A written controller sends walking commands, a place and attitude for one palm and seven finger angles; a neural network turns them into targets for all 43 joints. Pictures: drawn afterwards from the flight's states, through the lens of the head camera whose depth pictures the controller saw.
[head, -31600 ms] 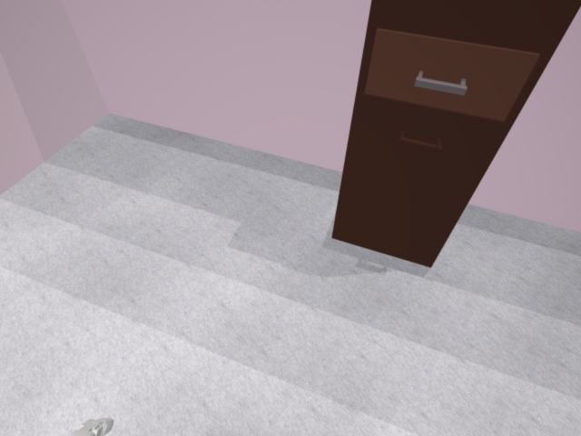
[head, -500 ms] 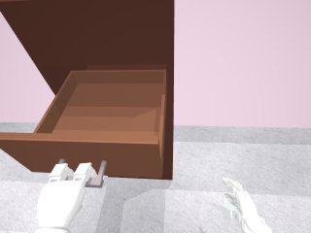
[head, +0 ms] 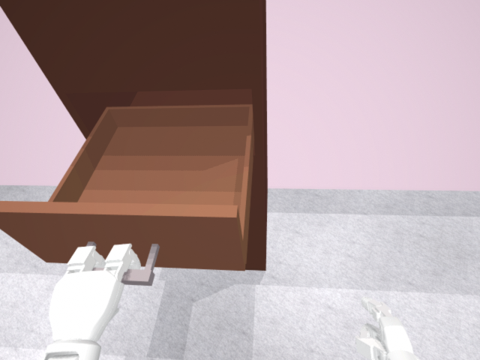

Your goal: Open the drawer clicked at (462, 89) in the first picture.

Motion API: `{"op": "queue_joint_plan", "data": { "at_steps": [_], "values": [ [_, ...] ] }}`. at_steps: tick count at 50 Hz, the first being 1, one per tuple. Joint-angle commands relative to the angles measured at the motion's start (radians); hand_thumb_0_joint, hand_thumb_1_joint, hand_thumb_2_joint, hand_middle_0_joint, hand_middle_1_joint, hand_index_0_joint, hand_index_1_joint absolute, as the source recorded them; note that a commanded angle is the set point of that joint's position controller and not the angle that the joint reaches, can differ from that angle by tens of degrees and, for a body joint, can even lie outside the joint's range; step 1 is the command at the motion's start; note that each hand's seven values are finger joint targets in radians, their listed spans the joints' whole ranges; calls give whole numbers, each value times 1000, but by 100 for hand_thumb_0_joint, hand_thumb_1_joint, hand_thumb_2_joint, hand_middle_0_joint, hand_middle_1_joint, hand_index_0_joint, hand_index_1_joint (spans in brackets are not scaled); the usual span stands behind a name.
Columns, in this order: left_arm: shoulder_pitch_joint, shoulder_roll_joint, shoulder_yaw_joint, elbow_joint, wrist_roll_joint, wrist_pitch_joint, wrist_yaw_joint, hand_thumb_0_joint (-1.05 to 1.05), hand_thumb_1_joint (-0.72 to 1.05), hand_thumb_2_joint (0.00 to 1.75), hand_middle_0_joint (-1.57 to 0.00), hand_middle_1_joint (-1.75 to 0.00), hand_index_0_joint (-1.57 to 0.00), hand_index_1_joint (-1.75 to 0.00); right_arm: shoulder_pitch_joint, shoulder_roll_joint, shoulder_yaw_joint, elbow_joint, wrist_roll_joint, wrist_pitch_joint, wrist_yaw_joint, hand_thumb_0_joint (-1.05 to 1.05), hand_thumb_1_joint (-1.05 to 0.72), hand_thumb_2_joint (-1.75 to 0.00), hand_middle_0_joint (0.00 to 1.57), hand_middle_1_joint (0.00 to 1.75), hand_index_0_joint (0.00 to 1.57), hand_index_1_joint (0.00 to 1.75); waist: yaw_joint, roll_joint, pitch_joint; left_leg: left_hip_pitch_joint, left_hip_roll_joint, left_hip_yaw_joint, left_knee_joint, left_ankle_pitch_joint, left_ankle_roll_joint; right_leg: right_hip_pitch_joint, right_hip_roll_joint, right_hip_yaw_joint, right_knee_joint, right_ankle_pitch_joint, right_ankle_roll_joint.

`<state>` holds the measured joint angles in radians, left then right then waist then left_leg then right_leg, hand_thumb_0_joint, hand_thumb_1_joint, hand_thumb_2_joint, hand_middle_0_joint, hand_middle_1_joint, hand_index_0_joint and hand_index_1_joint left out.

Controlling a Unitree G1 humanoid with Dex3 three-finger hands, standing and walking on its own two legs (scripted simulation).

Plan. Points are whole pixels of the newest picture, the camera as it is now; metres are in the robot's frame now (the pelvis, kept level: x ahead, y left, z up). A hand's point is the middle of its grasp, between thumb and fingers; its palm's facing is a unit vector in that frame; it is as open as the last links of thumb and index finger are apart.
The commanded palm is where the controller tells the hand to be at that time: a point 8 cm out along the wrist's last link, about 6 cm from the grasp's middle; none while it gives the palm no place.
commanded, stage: open the thumb to release the handle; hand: left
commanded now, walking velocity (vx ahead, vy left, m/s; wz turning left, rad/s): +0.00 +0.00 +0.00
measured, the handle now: (116, 263) +0.24 +0.23 +0.06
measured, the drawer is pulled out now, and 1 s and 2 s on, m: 0.30 0.30 0.30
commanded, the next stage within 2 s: lift the hand off the handle in 0.40 s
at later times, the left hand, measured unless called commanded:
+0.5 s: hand (109, 303) +0.19 +0.23 +0.03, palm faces +0.05 -0.08 -1.00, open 13.2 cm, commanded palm +0.16 +0.23 +0.08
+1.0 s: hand (109, 291) +0.20 +0.23 +0.04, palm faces +0.05 -0.10 -0.99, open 13.4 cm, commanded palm +0.17 +0.23 +0.11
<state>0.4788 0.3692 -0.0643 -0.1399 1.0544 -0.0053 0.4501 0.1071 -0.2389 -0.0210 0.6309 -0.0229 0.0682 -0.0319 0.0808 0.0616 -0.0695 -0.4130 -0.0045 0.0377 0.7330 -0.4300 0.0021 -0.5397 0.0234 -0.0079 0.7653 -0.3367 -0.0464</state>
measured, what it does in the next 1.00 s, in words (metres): stands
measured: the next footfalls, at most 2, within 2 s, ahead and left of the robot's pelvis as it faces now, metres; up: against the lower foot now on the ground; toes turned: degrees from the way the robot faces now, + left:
none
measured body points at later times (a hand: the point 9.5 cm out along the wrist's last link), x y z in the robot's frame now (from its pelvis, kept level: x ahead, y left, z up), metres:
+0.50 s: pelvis -0.01 +0.00 +0.01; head +0.00 -0.03 +0.46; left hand +0.18 +0.23 +0.09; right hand +0.21 -0.21 -0.09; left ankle -0.04 +0.12 -0.71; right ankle +0.03 -0.09 -0.71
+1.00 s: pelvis +0.00 +0.01 +0.01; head +0.01 -0.02 +0.46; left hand +0.19 +0.23 +0.10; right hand +0.22 -0.19 -0.09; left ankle -0.04 +0.12 -0.71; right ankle +0.03 -0.09 -0.71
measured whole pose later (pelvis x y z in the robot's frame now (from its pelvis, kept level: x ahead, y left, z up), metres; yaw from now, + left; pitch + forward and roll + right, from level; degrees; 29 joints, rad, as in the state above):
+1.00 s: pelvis +0.00 +0.01 +0.01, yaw +1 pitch +3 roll +1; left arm 0.36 0.35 -0.14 -0.12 1.05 0.05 0.33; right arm 0.07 -0.21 0.00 0.64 -0.02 0.07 -0.04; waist 0.11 0.07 -0.04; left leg -0.31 -0.02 0.03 0.63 -0.38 0.02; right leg -0.42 0.01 -0.01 0.66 -0.29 -0.03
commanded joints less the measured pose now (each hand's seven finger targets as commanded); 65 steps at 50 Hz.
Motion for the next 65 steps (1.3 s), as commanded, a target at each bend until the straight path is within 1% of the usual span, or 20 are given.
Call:
{"op": "queue_joint_plan", "data": {
  "at_steps": [1,9,11,15,19,20,21,24,25,30,34,39,43,45,49,54,57,58,61,65],
  "values": [
    [-119,156,151,-114,-18,52,9,0,48,72,-37,-130,-37,-130,-167,-80,-22,-167,1,-65,-20,0,-90,-90,20,30,20,30,14,-98,-150,-28,-50,-27,-108,155,22,217,-11,90,-178,132,11],
    [-142,138,107,-102,-14,50,-45,0,-8,48,-33,-124,-33,-124,-179,-75,-10,-171,3,-66,-22,0,-90,-90,20,30,20,30,23,-104,-87,-30,-49,-20,-148,112,23,222,-18,94,-230,22,13],
    [-167,147,115,-100,-8,37,-49,0,-22,42,-32,-123,-32,-123,-180,-75,-10,-169,2,-66,-24,0,-90,-90,20,30,20,30,25,-72,-86,-24,-52,-19,-152,103,20,223,-19,109,-241,-2,9],
    [-166,135,112,-83,-5,17,-49,0,-50,30,-30,-120,-30,-120,-169,-75,-14,-166,0,-72,-21,0,-90,-90,20,30,20,30,22,-77,-93,-9,-51,-23,-157,126,18,224,-13,97,-238,32,6],
    [-186,128,104,-91,1,11,-41,0,-50,30,-30,-120,-30,-120,-166,-71,-18,-163,-3,-75,-17,0,-90,-90,20,30,20,30,23,-86,-109,-8,-51,-22,-154,134,18,226,-15,90,-230,53,8],
    [-186,154,132,-88,3,10,-36,0,-50,30,-30,-120,-30,-120,-164,-77,-19,-160,-3,-73,-18,0,-90,-90,20,30,20,30,25,-88,-120,-4,-50,-25,-157,148,16,236,-12,97,-229,70,5],
    [-172,125,104,-88,3,11,-37,0,-50,30,-30,-120,-30,-120,-168,-72,-15,-163,-4,-74,-17,0,-90,-90,20,30,20,30,28,-78,-120,-4,-51,-24,-155,150,17,236,-15,92,-223,81,6],
    [-237,150,123,-72,5,18,-34,0,-50,30,-30,-120,-30,-120,-171,-75,-16,-154,-1,-71,-21,0,-90,-90,20,30,20,30,18,-88,-104,-16,-49,-28,-159,136,17,225,-16,92,-227,65,9],
    [-212,85,48,-184,-5,20,-38,0,-50,30,-30,-120,-30,-120,-180,-73,-19,-176,-5,-72,-13,0,-90,-90,20,30,20,30,28,-36,-151,30,-50,-30,-164,169,16,243,-16,87,-226,86,3],
    [-225,113,71,-127,10,39,-38,0,-50,30,-30,-120,-30,-120,-171,-75,-16,-157,-3,-66,-11,0,-90,-90,20,30,20,30,13,-98,-131,30,-41,-36,-163,203,13,231,-6,70,-212,133,3],
    [-234,104,58,-126,18,42,-40,0,-50,30,-30,-120,-30,-120,-176,-70,-14,-157,-6,-65,-12,0,-90,-90,20,30,20,30,24,-75,-147,35,-43,-35,-165,207,14,240,-7,62,-201,148,3],
    [-262,89,43,-115,13,49,-38,0,-50,30,-30,-120,-30,-120,-172,-70,-15,-150,-2,-63,-10,0,-90,-90,20,30,20,30,14,-62,-146,48,-38,-37,-166,239,9,234,-3,48,-194,180,2],
    [-306,126,65,-195,13,53,-38,0,-50,30,-30,-120,-30,-120,-181,-69,-15,-152,-5,-59,-12,0,-90,-90,20,30,20,30,23,-26,-175,81,-38,-41,-178,269,8,260,-1,51,-196,198,-2],
    [-296,130,65,-247,6,55,-43,0,-50,30,-30,-120,-30,-120,-186,-67,-13,-161,-6,-58,-12,0,-90,-90,20,30,20,30,30,-13,-190,105,-35,-43,-186,299,5,278,-3,50,-202,213,-4],
    [-326,132,66,-266,-14,58,-67,0,-50,30,-30,-120,-30,-120,-195,-63,-8,-155,-3,-54,-12,0,-90,-90,20,30,20,30,17,-43,-136,109,-31,-46,-209,275,11,278,-4,44,-230,183,2],
    [-278,146,74,-358,-36,61,-94,0,-50,30,-30,-120,-30,-120,-198,-67,-5,-165,-1,-53,-6,0,-90,-90,20,30,20,30,35,-4,-165,152,-25,-46,-233,348,6,334,-4,42,-242,241,1],
    [-297,130,54,-353,-39,77,-117,0,-50,30,-30,-120,-30,-120,-204,-67,0,-156,1,-46,0,0,-90,-90,20,30,20,30,26,-23,-123,161,-21,-50,-253,343,6,335,-4,42,-266,234,0],
    [-279,134,57,-351,-36,82,-125,0,-50,30,-30,-120,-30,-120,-205,-67,2,-159,-1,-47,1,0,-90,-90,20,30,20,30,34,-36,-121,159,-20,-49,-257,342,8,339,-4,34,-266,226,3],
    [-290,126,33,-423,-38,90,-148,0,-50,30,-30,-120,-30,-120,-210,-67,11,-173,1,-46,8,0,-90,-90,20,30,20,30,35,-23,-161,193,-16,-47,-262,376,11,370,-11,30,-272,245,5],
    [-272,174,68,-455,-54,109,-173,0,-50,30,-30,-120,-30,-120,-230,-78,13,-177,11,-34,10,0,-90,-90,20,30,20,30,42,-14,-136,202,-10,-50,-286,394,5,410,-4,49,-296,285,5]
  ]
}}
